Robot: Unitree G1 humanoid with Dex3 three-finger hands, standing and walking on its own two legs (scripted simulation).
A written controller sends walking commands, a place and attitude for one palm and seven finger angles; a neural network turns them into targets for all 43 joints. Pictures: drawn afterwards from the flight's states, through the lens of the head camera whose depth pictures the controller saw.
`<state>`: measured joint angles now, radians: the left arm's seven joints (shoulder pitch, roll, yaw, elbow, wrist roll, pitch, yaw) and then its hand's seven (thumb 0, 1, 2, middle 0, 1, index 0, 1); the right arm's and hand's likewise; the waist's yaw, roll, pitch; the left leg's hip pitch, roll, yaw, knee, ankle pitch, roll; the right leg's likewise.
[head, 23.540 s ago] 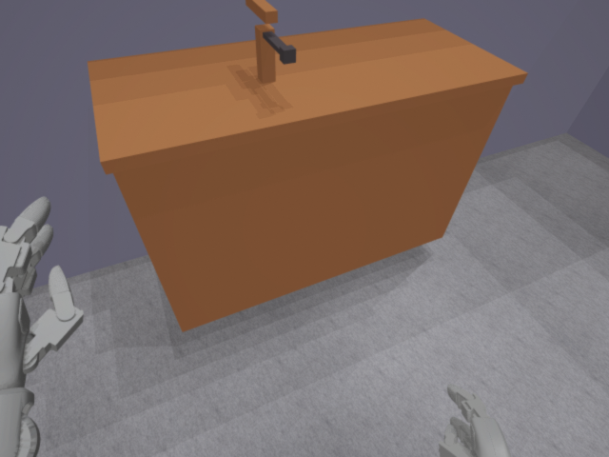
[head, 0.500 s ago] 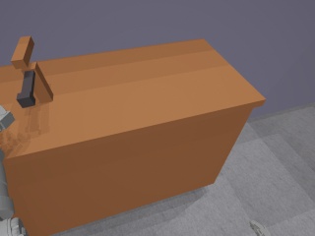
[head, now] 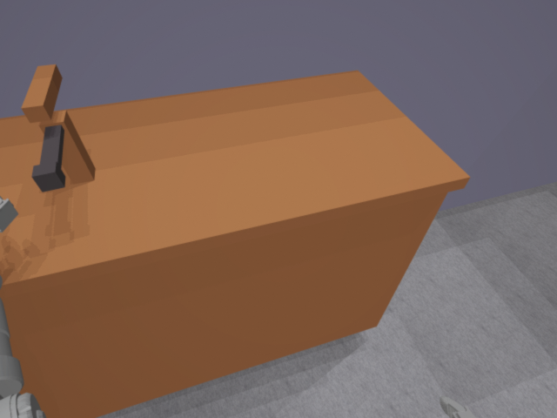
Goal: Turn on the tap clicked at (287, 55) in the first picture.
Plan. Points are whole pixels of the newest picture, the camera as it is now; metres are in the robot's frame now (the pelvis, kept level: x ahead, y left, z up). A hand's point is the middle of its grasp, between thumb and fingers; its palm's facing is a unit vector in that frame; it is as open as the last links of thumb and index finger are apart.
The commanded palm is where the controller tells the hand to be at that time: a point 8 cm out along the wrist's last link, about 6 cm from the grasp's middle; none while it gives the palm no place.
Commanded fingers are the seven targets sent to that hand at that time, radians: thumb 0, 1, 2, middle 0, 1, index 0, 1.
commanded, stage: reach beside the lever's end, fingers flat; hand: left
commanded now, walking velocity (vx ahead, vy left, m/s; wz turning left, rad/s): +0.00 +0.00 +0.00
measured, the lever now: (49, 176) +0.37 +0.35 +0.17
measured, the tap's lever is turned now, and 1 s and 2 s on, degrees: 4 6 23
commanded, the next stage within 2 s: push the lever round in 0.44 s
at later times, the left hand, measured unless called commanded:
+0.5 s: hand (28, 200) +0.34 +0.36 +0.15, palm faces +0.59 -0.80 -0.07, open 7.8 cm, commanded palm +0.30 +0.39 +0.16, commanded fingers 0.00 0.90 0.90 -0.15 -0.15 -0.15 -0.15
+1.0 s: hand (48, 196) +0.35 +0.34 +0.15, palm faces +0.58 -0.81 -0.07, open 7.9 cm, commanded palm +0.31 +0.37 +0.16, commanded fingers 0.00 0.90 0.90 -0.15 -0.15 -0.15 -0.15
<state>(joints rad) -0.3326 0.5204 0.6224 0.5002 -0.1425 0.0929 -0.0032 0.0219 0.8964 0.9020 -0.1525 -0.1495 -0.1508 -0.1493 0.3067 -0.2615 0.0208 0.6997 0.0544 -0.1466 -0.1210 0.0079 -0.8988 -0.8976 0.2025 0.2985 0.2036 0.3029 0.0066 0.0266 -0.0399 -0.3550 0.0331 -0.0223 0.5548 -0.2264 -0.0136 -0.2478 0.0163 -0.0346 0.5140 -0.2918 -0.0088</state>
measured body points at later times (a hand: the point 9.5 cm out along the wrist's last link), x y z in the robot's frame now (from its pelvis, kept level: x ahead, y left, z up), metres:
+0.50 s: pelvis +0.00 +0.00 +0.00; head +0.00 -0.01 +0.45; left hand +0.30 +0.40 +0.16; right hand +0.12 -0.26 -0.10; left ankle +0.04 +0.13 -0.73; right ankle -0.01 -0.12 -0.73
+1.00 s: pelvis +0.00 -0.01 +0.00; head +0.00 -0.02 +0.45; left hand +0.32 +0.38 +0.16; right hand +0.13 -0.27 -0.10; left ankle +0.04 +0.13 -0.73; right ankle -0.01 -0.12 -0.73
